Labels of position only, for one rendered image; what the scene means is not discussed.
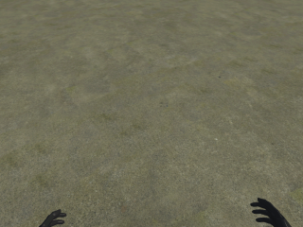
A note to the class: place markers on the right robot hand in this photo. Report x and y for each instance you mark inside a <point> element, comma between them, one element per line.
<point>274,216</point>

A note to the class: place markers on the left robot hand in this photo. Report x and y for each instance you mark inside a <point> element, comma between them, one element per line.
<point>49,221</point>

